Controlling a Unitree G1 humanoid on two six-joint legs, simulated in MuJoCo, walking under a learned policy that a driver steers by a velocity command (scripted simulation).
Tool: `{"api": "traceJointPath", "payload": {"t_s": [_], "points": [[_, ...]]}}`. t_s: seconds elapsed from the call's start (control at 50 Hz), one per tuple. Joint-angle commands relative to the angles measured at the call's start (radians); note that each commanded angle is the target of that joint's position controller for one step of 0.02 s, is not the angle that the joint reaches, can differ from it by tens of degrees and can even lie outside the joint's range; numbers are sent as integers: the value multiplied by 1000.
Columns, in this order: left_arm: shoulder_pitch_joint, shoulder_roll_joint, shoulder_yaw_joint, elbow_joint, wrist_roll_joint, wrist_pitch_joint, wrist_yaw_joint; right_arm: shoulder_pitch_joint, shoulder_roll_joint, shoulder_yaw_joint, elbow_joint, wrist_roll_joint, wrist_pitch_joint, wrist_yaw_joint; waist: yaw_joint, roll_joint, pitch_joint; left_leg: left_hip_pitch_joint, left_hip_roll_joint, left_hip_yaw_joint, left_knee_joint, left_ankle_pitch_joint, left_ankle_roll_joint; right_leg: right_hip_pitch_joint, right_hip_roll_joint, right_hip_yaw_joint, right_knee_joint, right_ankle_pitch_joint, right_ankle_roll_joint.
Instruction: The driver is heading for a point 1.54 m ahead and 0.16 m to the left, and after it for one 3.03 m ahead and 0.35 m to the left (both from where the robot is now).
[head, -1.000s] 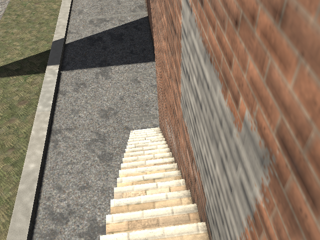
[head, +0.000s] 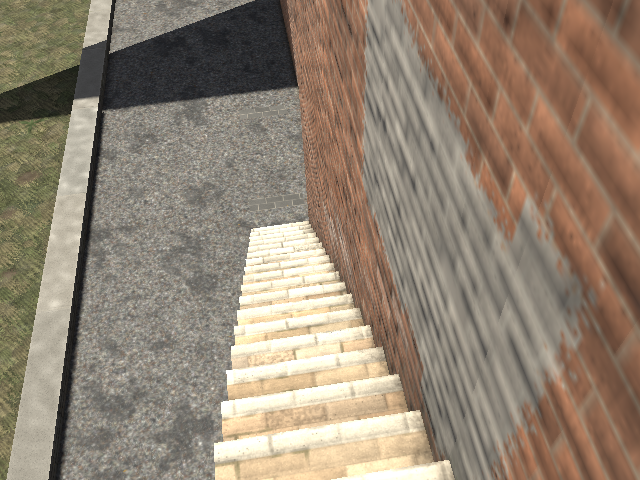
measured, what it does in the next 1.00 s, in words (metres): goes down: right foot 0.21 m lower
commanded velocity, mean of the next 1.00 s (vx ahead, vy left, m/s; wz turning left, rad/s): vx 0.37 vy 0.00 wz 0.00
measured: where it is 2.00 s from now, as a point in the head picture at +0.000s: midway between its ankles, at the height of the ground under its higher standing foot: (293, 430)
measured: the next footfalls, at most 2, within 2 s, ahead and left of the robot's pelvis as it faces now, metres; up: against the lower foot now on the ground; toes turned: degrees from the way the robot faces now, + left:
right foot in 0.66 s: +0.29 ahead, -0.16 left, -0.20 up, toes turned +1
left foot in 1.14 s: +0.49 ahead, +0.11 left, -0.41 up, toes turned +4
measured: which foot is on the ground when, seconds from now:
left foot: down 0.00-0.66, up 0.68-1.00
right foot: down 0.00-0.30, up 0.32-0.64, down 0.66-1.00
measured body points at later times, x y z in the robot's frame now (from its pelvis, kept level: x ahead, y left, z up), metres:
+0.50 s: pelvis +0.11 +0.00 -0.06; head +0.11 -0.02 +0.39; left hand +0.28 +0.20 -0.17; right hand +0.01 -0.23 -0.21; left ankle +0.03 +0.10 -0.73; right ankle +0.23 -0.17 -0.66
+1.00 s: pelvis +0.32 -0.04 -0.29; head +0.31 -0.06 +0.16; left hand +0.25 +0.16 -0.43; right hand +0.44 -0.27 -0.43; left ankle +0.49 +0.14 -0.96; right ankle +0.25 -0.17 -0.93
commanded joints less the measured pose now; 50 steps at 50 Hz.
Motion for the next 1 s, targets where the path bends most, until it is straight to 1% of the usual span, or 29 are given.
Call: {"api": "traceJointPath", "payload": {"t_s": [0.02, 0.1, 0.12, 0.14, 0.16, 0.22, 0.28, 0.3, 0.32, 0.34, 0.36, 0.38, 0.46, 0.52, 0.56, 0.58, 0.64, 0.66, 0.68, 0.72, 0.74, 0.76, 0.8, 0.82, 0.84, 0.86, 0.9, 0.94, 1.0], "points": [[72, 86, 12, -18, 5, -8, 9, -7, -110, -13, -52, 5, -14, 2, 10, -24, 4, 30, 11, -66, -167, -137, -22, -68, 19, -41, -122, -15, 9], [68, 156, 45, -42, 38, -30, 37, 21, -181, -43, -64, -13, -28, -43, 6, -44, 11, -28, 17, -95, -97, -523, 39, -118, -17, -2, -139, -294, -82], [-5, 154, 56, -29, -60, -7, 126, 66, -37, -20, -79, -71, 28, -23, -35, -202, -78, 53, 53, -162, -142, -192, 69, -22, -60, -54, -20, -12, -25], [26, 105, 42, -43, -68, 6, 159, 45, -48, -32, -71, -77, 48, -18, 18, -109, -102, 84, 25, -154, -126, -204, 73, -21, -48, -56, 10, -49, -17], [126, 91, 25, -49, 57, -18, 90, -29, -205, -63, -127, 25, -7, -26, 30, 153, 81, -26, 23, -81, -92, -505, 81, -194, -48, 29, -84, -310, -111], [111, 111, 44, -84, 72, -102, 57, 94, -133, -34, -110, -17, -56, -66, 5, -92, 29, -77, -2, -76, 88, -457, 121, -190, -61, 49, -66, -288, -201], [-15, 105, 38, -159, 89, -120, 74, 127, -130, -27, -156, -17, -82, -89, -48, 31, -66, 38, 35, -146, 58, -319, 176, -287, -25, 5, 169, -199, -186], [-20, 171, 79, -76, -91, -87, 124, 360, -120, -65, -68, -74, -17, -63, -136, -33, -79, 264, 162, -396, -66, 57, 131, -401, 4, -78, 448, -72, -61], [-43, 162, 68, -125, -97, -66, 146, 431, -210, -94, -45, -73, 6, -52, -140, 113, -31, 312, 242, -621, -130, 293, 159, -558, 54, -46, 534, -320, -41], [-152, -3, 7, -234, 86, -104, 107, 387, -276, -72, -134, -6, -81, -64, -176, 314, 46, 301, 293, -732, -94, -156, 347, -783, 25, 138, 712, -222, -53], [-204, 10, 15, -223, 120, -124, 97, 375, -166, -44, -107, 2, -98, -94, -190, 86, 73, 349, 324, -817, -54, -395, 363, -961, 21, 246, 732, -111, -58], [-226, -8, 19, -235, 118, -131, 87, 418, -82, -15, -67, -24, -102, -106, -180, 73, 76, 359, 320, -783, 35, -433, 364, -1082, 43, 252, 810, -33, -69], [-104, -17, -1, -210, 124, -66, 25, 297, 49, 45, -1, -100, -88, -113, -12, 85, 33, -101, 172, -422, 228, -343, 259, -846, -29, 159, 794, 450, -80], [-75, -16, -29, -280, 118, -38, -1, 147, -3, 52, -105, -104, -92, -138, 37, -42, 3, -747, 23, -108, 308, -490, 166, -155, 0, -19, 463, 931, -45], [-118, -27, -42, -334, 102, -32, -7, 146, -127, 20, -109, -135, -102, -109, 12, 13, 24, -877, 67, -79, 302, -725, 119, 159, 33, -63, 448, 786, 17], [-53, -5, -37, -328, 134, -32, -15, 115, -135, 22, -122, -119, -101, -106, 50, 58, 78, -864, 70, -126, 400, -741, 119, 179, 34, -41, 483, 767, 5], [323, 145, 22, -199, 132, -49, -19, 124, -189, 0, -113, -78, -70, -64, 156, -7, 45, -317, 92, -224, 847, -438, 38, 189, -28, -2, -68, 706, -80], [384, 191, 51, -133, 129, -59, -4, 280, -186, -27, -14, -56, -46, -37, 123, -194, 43, -126, 4, -164, 1126, -365, 10, 178, -20, 32, -424, 682, -118], [413, 285, 73, -146, 129, -45, -8, 485, -73, 0, 47, -94, -36, 35, 63, -253, -153, -455, -92, -183, 1506, -361, 51, 503, -105, 154, 73, 808, -278], [523, 233, 58, -127, 110, -81, -42, 307, -55, 16, -120, -58, -61, 17, 111, -167, -257, -949, -118, -151, 1763, -391, 13, 726, -286, 490, 58, 811, -423], [397, 224, 62, -154, 74, -107, -60, 124, -32, 27, -231, -31, -73, -21, 86, -137, -160, -1174, -16, -130, 1682, -357, -45, 660, -419, 671, -53, 546, -479], [286, 6, 8, -149, 73, -137, -22, 67, 23, 45, -264, -26, -63, -52, 37, -27, -54, -1199, 158, -274, 1170, -2, -74, 416, -413, 686, -52, 331, -403], [90, -122, -51, -187, 50, -134, 10, 214, -71, 39, -152, 1, -24, -84, -55, -10, 147, -760, 262, -255, 688, 286, -135, -340, -294, 508, -75, 28, -348], [116, -5, -21, -175, 28, -135, 14, 239, -84, 5, -110, -25, 0, -71, -60, -139, 104, -486, 174, -153, 810, 250, -134, -555, -188, 382, -68, -177, -321], [146, 102, 11, -152, 52, -134, 27, 216, -75, 0, -116, -98, 7, -38, -51, -201, 55, -309, 100, -52, 1021, 262, -107, -705, -160, 353, -119, -227, -316], [102, 158, 27, -189, 32, -141, 31, 167, -89, -14, -134, -109, -2, -24, -42, -137, 35, -312, 86, -56, 975, 189, -98, -676, -141, 319, -101, -199, -303], [208, 44, -13, -146, 40, -178, 81, 53, -83, -9, -194, -110, -14, -24, 55, -146, -12, -627, 145, -193, 598, 407, -67, -266, -137, 314, 147, -88, -241], [317, 38, -16, -107, 30, -156, 119, 55, -41, 15, -182, -56, -4, -35, 95, -60, -30, -686, 173, -191, 232, 662, -94, -101, -133, 338, 256, -113, -209], [244, 131, 8, -148, 36, -94, 71, -6, -54, 6, -194, -54, 21, -31, 65, -95, 55, -253, 110, -70, 228, 566, -112, -495, -89, 315, 156, -378, -216]]}}
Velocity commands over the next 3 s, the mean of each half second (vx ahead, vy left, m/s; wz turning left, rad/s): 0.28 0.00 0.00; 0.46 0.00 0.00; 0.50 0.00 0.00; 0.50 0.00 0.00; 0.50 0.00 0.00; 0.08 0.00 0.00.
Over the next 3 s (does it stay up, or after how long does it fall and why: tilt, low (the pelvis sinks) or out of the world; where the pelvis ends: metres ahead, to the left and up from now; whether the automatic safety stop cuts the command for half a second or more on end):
stays up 1.18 0.03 -1.05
